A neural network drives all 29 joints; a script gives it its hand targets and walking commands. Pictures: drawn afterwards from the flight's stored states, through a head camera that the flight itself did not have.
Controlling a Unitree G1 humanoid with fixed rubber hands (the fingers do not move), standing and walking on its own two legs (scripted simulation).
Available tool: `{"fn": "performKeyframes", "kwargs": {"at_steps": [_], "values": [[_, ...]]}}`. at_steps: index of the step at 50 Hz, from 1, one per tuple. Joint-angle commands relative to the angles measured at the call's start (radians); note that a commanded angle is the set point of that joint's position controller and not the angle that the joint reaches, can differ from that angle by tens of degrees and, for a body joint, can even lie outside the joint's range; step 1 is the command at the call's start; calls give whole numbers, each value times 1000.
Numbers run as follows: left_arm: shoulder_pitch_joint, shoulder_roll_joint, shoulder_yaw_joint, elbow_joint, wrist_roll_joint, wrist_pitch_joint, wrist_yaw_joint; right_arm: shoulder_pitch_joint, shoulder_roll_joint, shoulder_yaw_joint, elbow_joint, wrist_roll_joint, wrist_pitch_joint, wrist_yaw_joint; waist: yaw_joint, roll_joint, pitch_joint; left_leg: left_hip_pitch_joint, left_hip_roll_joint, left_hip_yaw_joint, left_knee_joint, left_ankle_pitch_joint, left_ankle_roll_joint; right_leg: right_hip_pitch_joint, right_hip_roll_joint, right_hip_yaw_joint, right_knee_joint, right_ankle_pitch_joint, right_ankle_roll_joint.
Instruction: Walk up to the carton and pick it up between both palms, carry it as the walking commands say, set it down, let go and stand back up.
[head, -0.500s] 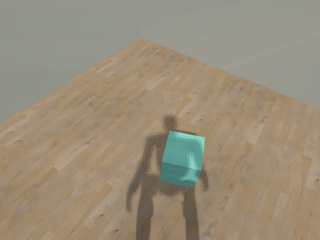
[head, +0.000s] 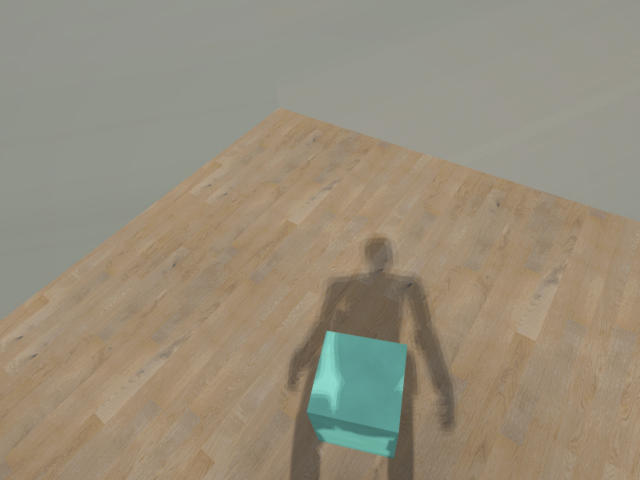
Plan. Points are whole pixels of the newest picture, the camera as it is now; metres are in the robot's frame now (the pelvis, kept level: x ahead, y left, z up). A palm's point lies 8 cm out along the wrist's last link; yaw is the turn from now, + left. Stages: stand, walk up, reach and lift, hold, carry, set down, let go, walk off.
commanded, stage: walk up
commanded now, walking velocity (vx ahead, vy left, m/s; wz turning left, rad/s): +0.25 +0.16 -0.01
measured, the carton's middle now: (360, 395) +0.44 -0.03 -0.63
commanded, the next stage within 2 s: none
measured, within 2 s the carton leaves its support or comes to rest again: neither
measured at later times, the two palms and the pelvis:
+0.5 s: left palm out of the picture +0.07 +0.27 -0.12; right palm out of the picture +0.15 -0.18 -0.13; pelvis +0.11 +0.05 +0.02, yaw -1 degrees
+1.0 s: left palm out of the picture +0.15 +0.33 -0.12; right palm out of the picture +0.15 -0.14 -0.15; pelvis +0.12 +0.09 +0.00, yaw -2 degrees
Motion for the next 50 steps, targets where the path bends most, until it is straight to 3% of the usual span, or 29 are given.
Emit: {"fn": "performKeyframes", "kwargs": {"at_steps": [1, 2, 4, 5, 8, 12, 14, 19, 21, 22, 23, 24, 25, 26, 27, 28, 29, 30, 31, 32, 35, 36, 39, 42, 45, 46, 48, 49, 50], "values": [[142, 150, 34, -9, -14, -9, 29, 136, -8, -22, 3, 2, 69, 6, -17, -176, -55, -116, 12, -44, 72, 221, 2, 90, -229, 256, -345, 241, 73], [127, 134, 33, -20, -14, -7, 25, 135, 6, -16, 6, 2, 74, 13, -19, -237, -51, -127, -2, -15, 58, 258, 5, 90, -201, 202, -349, 245, 89], [143, 131, 38, -33, -14, -5, 26, 104, -3, -18, -2, -3, 82, 15, -15, -234, -42, -190, -10, -7, 62, 309, -2, 135, -197, 170, -348, 245, 48], [170, 133, 41, -20, -12, -2, 28, 86, -11, -22, -7, -5, 86, 20, -5, -245, -29, -193, -16, -2, 57, 318, -4, 136, -203, 178, -352, 203, 67], [256, 128, 39, -3, -3, -2, 34, -17, -33, -29, -47, -13, 83, 21, 27, -176, -18, -249, 1, -14, 10, 314, -20, 171, -231, 223, -365, 163, 7], [261, 142, 42, 1, -1, 4, 39, -55, -23, -25, -59, -13, 78, 21, 37, -232, 26, -299, 6, -18, -71, 306, -31, 189, -246, 220, -403, 2, -26], [275, 171, 46, 9, 0, 8, 44, -71, -25, -25, -63, -11, 74, 17, 42, -212, 16, -327, 11, -26, -133, 276, -40, 240, -270, 245, -413, -68, -56], [296, 166, 54, 50, 10, 8, 58, -185, 8, -3, -73, -2, 37, 15, 76, -201, 17, -257, 16, -3, -418, 216, -47, 286, -263, 233, -376, -12, -81], [251, 155, 54, 39, 14, 12, 52, -141, 19, 2, -55, 2, 23, 13, 51, -239, -27, -159, 2, 28, -506, 233, -36, 263, -240, 173, -344, -3, -59], [228, 161, 49, 48, 5, 13, 52, -118, 23, 7, -41, 6, 13, 6, 34, -206, -40, -94, -9, 54, -586, 263, -35, 266, -228, 152, -302, 79, -51], [204, 152, 48, 44, 6, 16, 51, -81, 25, 9, -27, 10, 8, -2, 11, -220, -50, -11, -35, 82, -668, 326, -24, 239, -201, 107, -213, 248, -28], [235, 116, 38, 68, -18, 24, 50, -26, -13, 10, -6, 17, -7, -18, 2, -128, -77, 112, -26, 31, -812, 524, -8, 221, -100, 49, -105, 323, 25], [296, 46, 22, 90, -37, 34, 52, 20, -93, -3, -7, 12, -30, -27, -9, -5, -171, 296, 138, -74, -741, 945, 18, 142, 0, 46, -41, 39, 75], [328, 13, 17, 85, -45, 44, 53, 51, -145, -16, 1, 14, -29, -31, -3, 152, -245, 404, 233, -157, -675, 1237, 67, 59, 47, 63, 32, -202, 93], [304, 23, 19, 69, -46, 56, 52, 65, -130, -11, 17, 16, -25, -33, -8, 197, -261, 405, 248, -185, -671, 1324, 106, 46, 42, 128, 125, -335, 90], [285, 31, 22, 51, -39, 69, 53, 72, -114, -8, 21, 12, -15, -38, 0, 212, -253, 354, 265, -197, -705, 1158, 125, 17, 37, 132, 151, -376, 87], [251, 38, 23, 46, -40, 86, 49, 13, -74, 7, 17, 20, -9, -38, 2, 132, -184, 245, 225, -130, -736, 912, 144, 57, 31, 136, 185, -333, 80], [227, 40, 14, 58, -34, 94, 48, -51, -89, 8, -1, 19, -3, -38, 6, 212, -115, 199, 198, -122, -765, 814, 146, 28, 36, 129, 190, -317, 67], [215, 53, 14, 64, -30, 104, 49, -86, -80, 11, -5, 17, 4, -42, 8, 202, -73, 135, 174, -117, -790, 693, 143, 44, 25, 150, 219, -294, 60], [209, 49, 13, 74, -26, 108, 44, -82, -55, 17, -17, 10, 6, -44, 18, 201, -86, 143, 152, -108, -792, 607, 123, 39, 28, 170, 217, -270, 55], [184, 63, 26, 62, -21, 119, 51, -94, -53, 25, -18, 6, 6, -44, 28, 181, -41, 91, 156, -103, -809, 567, 140, 36, 40, 143, 237, -242, 64], [187, 76, 30, 68, -11, 125, 52, -100, -56, 24, -17, 7, 8, -42, 23, 130, -63, 71, 164, -107, -825, 471, 146, 53, 41, 135, 258, -237, 68], [142, 70, 32, 49, -1, 125, 51, -115, -86, 12, -35, 2, 11, -43, 3, 90, -29, -11, 187, -146, -884, 202, 171, 61, 41, 122, 246, -226, 82], [96, 59, 24, 41, -3, 114, 46, -109, -114, 4, -36, -1, 22, -47, -6, 52, -40, 13, 179, -134, -853, 193, 177, 81, 33, 121, 108, -167, 74], [135, 49, 17, 58, -8, 88, 56, -122, -78, 4, -19, 12, 37, -36, 28, -31, -69, 41, 123, -113, -784, 205, 118, 195, 42, 112, -182, -6, 62], [138, 86, 22, 54, -1, 77, 59, -88, -53, 11, -20, 20, 40, -31, 21, -86, -72, 4, 87, -79, -757, 199, 89, 244, -12, 168, -229, -14, 38], [89, 141, 24, 34, -3, 73, 53, -57, 16, 31, -10, 26, 45, -24, -2, -241, -50, 11, -38, 25, -652, 204, 30, 157, -128, 335, -377, -203, -2], [60, 132, 18, 30, 1, 70, 52, -54, 17, 34, -3, 18, 48, -22, -13, -222, -10, 13, -50, 21, -630, 216, 25, 119, -146, 365, -430, -270, 6], [29, 124, 10, 53, -11, 74, 51, -64, -3, 21, 1, 16, 51, -18, -15, -223, 40, 85, -43, 17, -645, 227, 13, 42, -118, 308, -406, -248, -8]]}}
